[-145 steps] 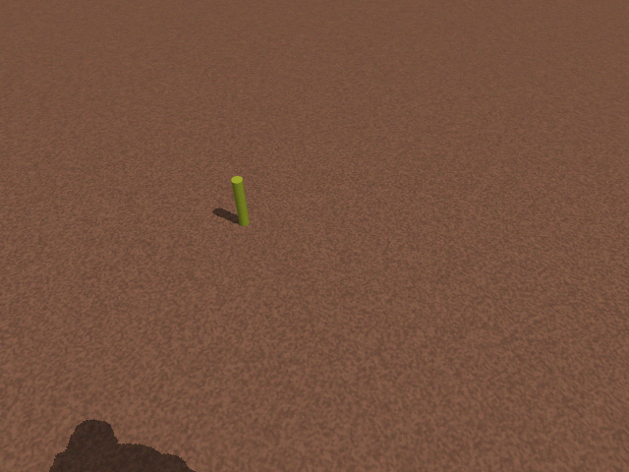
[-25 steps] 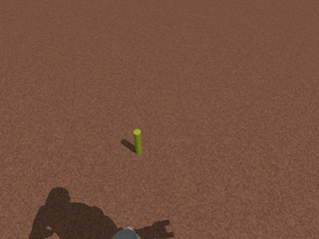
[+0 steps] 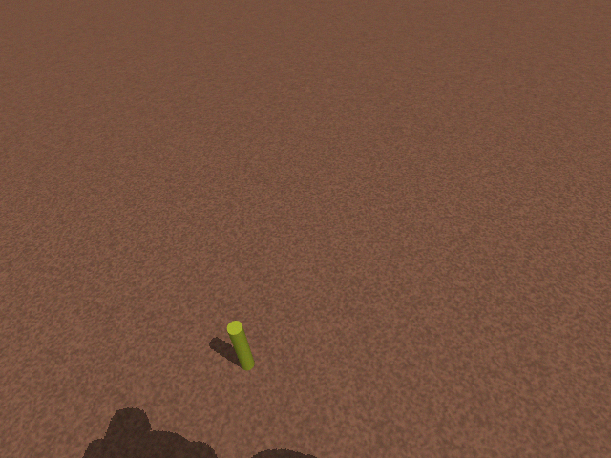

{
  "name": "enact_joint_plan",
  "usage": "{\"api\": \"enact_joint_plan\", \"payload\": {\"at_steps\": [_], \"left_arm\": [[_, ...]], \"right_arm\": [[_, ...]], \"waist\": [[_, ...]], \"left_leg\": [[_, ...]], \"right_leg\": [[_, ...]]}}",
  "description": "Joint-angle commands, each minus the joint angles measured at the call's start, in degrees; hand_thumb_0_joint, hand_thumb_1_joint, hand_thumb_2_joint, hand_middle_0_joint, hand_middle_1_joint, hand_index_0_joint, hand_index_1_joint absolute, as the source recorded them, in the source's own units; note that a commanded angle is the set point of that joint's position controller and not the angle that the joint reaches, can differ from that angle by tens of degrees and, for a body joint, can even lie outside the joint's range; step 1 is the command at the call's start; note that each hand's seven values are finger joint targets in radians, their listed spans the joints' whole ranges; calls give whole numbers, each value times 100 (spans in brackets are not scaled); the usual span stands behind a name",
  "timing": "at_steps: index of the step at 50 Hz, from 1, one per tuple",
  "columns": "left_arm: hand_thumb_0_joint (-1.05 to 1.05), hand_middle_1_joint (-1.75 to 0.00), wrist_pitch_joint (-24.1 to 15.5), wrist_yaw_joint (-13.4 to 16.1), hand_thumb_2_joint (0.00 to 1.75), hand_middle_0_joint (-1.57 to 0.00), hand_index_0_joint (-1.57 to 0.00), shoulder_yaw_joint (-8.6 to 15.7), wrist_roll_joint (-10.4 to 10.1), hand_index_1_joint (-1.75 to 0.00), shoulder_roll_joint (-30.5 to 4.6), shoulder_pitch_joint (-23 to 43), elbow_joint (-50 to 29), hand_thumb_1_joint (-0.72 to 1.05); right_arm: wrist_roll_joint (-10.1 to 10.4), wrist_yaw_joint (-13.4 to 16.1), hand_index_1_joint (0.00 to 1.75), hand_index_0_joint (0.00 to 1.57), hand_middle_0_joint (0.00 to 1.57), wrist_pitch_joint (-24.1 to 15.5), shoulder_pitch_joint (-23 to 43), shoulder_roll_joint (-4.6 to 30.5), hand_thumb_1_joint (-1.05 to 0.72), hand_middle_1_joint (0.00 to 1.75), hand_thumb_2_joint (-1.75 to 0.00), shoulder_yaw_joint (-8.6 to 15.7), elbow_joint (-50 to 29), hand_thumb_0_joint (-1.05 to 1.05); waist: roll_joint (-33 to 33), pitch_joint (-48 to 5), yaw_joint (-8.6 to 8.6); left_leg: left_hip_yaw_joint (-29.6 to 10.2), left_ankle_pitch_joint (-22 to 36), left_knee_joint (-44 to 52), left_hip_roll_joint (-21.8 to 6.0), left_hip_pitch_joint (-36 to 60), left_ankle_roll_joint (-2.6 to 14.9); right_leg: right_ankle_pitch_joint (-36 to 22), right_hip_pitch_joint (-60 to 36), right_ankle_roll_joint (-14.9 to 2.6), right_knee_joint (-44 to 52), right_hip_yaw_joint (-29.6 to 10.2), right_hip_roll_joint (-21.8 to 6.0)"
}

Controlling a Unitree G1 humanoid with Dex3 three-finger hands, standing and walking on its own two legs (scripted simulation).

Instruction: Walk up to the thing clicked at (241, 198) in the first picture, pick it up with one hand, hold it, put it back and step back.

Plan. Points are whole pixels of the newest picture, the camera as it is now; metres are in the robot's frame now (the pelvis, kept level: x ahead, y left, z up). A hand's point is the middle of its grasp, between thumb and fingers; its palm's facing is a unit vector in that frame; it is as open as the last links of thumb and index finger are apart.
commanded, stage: walk up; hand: left
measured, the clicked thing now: (241, 347) +0.59 +0.25 -0.63
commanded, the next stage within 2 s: none
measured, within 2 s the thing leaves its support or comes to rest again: neither
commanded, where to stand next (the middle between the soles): +0.27 +0.03 m, yaw +1 degrees
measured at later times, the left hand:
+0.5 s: hand out of the picture +0.14 +0.29 -0.14, palm faces +0.03 -0.93 -0.37, open 7.4 cm
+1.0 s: hand (140, 411) +0.24 +0.27 -0.13, palm faces -0.02 -0.91 -0.41, open 7.4 cm
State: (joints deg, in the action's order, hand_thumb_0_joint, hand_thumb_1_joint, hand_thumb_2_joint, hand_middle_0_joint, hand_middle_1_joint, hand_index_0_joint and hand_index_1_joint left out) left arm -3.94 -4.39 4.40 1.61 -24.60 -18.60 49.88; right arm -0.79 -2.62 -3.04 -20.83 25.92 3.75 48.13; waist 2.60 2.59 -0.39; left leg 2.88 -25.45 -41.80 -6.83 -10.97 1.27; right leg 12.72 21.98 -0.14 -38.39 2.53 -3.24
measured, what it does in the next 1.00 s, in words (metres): walks ahead: left foot, then right foot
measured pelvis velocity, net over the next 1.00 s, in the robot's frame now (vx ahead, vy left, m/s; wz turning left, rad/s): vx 0.18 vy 0.01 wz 0.03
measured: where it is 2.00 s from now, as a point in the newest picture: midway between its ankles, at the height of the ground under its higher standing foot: outside the picture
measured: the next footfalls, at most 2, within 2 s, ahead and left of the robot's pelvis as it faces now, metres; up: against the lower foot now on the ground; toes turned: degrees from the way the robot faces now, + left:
left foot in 0.46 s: +0.21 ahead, +0.15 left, +0.00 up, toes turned +3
right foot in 0.86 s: +0.30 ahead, -0.11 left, +0.00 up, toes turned +1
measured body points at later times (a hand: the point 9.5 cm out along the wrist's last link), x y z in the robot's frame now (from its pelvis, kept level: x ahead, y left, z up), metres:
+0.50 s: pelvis +0.14 +0.02 +0.00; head +0.16 +0.03 +0.45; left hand +0.14 +0.34 -0.11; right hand +0.26 -0.29 -0.09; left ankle +0.22 +0.14 -0.72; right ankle +0.08 -0.12 -0.71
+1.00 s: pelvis +0.18 +0.01 +0.00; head +0.20 -0.02 +0.45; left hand +0.24 +0.32 -0.10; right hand +0.27 -0.29 -0.13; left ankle +0.19 +0.14 -0.70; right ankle +0.26 -0.11 -0.72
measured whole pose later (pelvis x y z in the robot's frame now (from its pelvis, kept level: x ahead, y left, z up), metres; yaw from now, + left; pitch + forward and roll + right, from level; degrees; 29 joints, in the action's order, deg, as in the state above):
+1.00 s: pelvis +0.18 +0.01 +0.00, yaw +1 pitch -3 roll +1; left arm -1.9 0.0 0.0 1.4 -20.5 -12.0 53.2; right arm 0.5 -0.9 1.3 -10.6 22.1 1.4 51.9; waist 3.1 6.7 0.6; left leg 1.3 -28.0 -45.2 -1.2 -19.4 1.5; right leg 13.4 22.0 -0.6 -38.4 0.8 -1.3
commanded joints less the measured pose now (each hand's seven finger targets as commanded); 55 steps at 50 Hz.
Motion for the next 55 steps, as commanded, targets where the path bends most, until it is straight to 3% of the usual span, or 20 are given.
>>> {"api": "enact_joint_plan", "payload": {"at_steps": [1,3,5,6,11,18,22,23,24,25,26,30,38,40,42,44,45,48,53,55], "left_arm": [[0,-30,-217,238,90,-20,-20,526,-83,-30,-2049,-815,-365,90],[0,-30,-221,285,90,-20,-20,444,-165,-30,-1731,-515,-427,90],[0,-30,-250,333,90,-20,-20,353,-211,-30,-1466,-256,-440,90],[0,-30,-267,349,90,-20,-20,322,-183,-30,-1444,-252,-448,90],[0,-30,-320,382,90,-20,-20,321,-147,-30,-1408,-382,-582,90],[0,-30,-289,387,90,-20,-20,332,-105,-30,-1508,-426,-712,90],[0,-30,-181,411,90,-20,-20,183,-121,-30,-1366,-273,-731,90],[0,-30,-161,400,90,-20,-20,79,-118,-30,-1079,-488,-756,90],[0,-30,-154,410,90,-20,-20,-76,-179,-30,-575,-766,-828,90],[0,-30,-70,469,90,-20,-20,25,-166,-30,-918,-853,-680,90],[0,-30,-8,520,90,-20,-20,96,-131,-30,-1255,-615,-563,90],[0,-30,40,443,90,-20,-20,63,-233,-30,-1027,-667,-354,90],[0,-30,96,532,90,-20,-20,35,-194,-30,-754,-211,-173,90],[0,-30,109,545,90,-20,-20,42,-173,-30,-755,-369,-8,90],[0,-30,64,563,90,-20,-20,82,-107,-30,-921,-339,51,90],[0,-30,-30,568,90,-20,-20,109,-10,-30,-1389,379,-161,90],[0,-30,10,567,90,-20,-20,120,-66,-30,-1585,842,-191,90],[0,-30,69,558,90,-20,-20,4,-27,-30,-1254,1020,-120,90],[0,-30,176,489,90,-20,-20,-9,-42,-30,-1115,1201,39,90],[0,-30,214,448,90,-20,-20,-103,-123,-30,-730,1162,81,90]], "right_arm": [[28,152,30,20,20,-86,205,976,-90,30,-90,212,-651,0],[116,125,30,20,20,-103,385,1125,-90,30,-90,246,-457,0],[165,76,30,20,20,-38,-26,957,-90,30,-90,230,-219,0],[150,45,30,20,20,-6,-63,931,-90,30,-90,236,-189,0],[46,-74,30,20,20,121,325,845,-90,30,-90,297,-323,0],[-35,-196,30,20,20,11,1027,703,-90,30,-90,285,-621,0],[-59,-119,30,20,20,-46,326,819,-90,30,-90,372,-339,0],[-85,-50,30,20,20,-90,-278,1091,-90,30,-90,471,-197,0],[-133,53,30,20,20,-118,-471,1560,-90,30,-90,562,-265,0],[30,90,30,20,20,-113,-332,1716,-90,30,-90,582,-397,0],[139,80,30,20,20,-81,-248,1671,-90,30,-90,594,-325,0],[122,174,30,20,20,-144,309,1076,-90,30,-90,311,-495,0],[38,256,30,20,20,2,761,1004,-90,30,-90,173,-542,0],[97,249,30,20,20,82,959,1017,-90,30,-90,177,-552,0],[162,245,30,20,20,181,1169,743,-90,30,-90,67,-525,0],[173,243,30,20,20,291,770,284,-90,30,-90,-77,-394,0],[130,303,30,20,20,341,721,655,-90,30,-90,51,-208,0],[149,243,30,20,20,349,832,755,-90,30,-90,101,148,0],[35,258,30,20,20,221,454,618,-90,30,-90,29,644,0],[-64,283,30,20,20,120,722,934,-90,30,-90,81,673,0]], "waist": [[-1597,154,521],[-1135,449,368],[-1239,266,117],[-1271,240,111],[-928,261,210],[-889,69,348],[-407,-119,-135],[424,-555,-387],[1702,-804,-312],[1135,-703,-275],[864,-392,-280],[420,5,63],[746,-244,65],[577,-430,226],[122,-520,368],[-1368,-193,-8],[-1334,-69,-4],[-1283,102,-6],[-1324,-607,-59],[-483,-681,42]], "left_leg": [[-536,-435,-2618,529,-2936,57],[-851,103,-2547,259,-2878,70],[-813,595,-2075,228,-2397,63],[-772,767,-1945,282,-2155,51],[-749,1335,-1120,382,-2323,-141],[-220,1396,494,208,-1418,-23],[107,1395,1111,617,262,154],[-429,829,1531,360,1058,365],[-2579,960,1922,-1028,1647,795],[-3784,1038,2458,-1703,1442,1287],[-3794,1126,2438,-1791,1029,1593],[-1321,3506,2070,-815,19,1027],[-752,4387,1421,-783,-608,1164],[-755,3448,1118,-734,-900,1020],[-654,1829,603,-430,-1183,584],[-234,-234,-354,493,-1486,20],[-376,-894,-767,455,-982,40],[-379,-374,-508,460,-582,87],[-167,405,1300,640,22,12],[-1208,155,1981,-19,142,218]], "right_leg": [[1774,-1718,-1306,2611,-4083,-2187],[869,-1385,-1292,2549,-3118,-1808],[-207,-1300,-847,2284,-1795,-1261],[-439,-1082,-861,2274,-1543,-1143],[-327,-1299,-937,2463,-996,-1160],[-984,-1374,-1129,1869,-638,-1397],[-1003,-456,-838,548,-148,-949],[-1058,-163,-642,-847,155,-584],[799,921,-246,-2191,292,39],[1957,1317,-224,-2553,-14,384],[2042,1303,-268,-2950,-349,120],[1150,646,-241,-2489,-631,-89],[322,-387,11,-600,-101,74],[-195,-1023,-73,-55,-31,194],[-502,-1478,-220,807,-294,101],[116,-713,-828,2019,-2800,-1569],[288,-6,-1383,2027,-2837,-1892],[1004,408,-946,2049,-1985,-1157],[1126,-310,-650,1478,-1434,-829],[1219,-84,-289,1133,-1031,-446]]}}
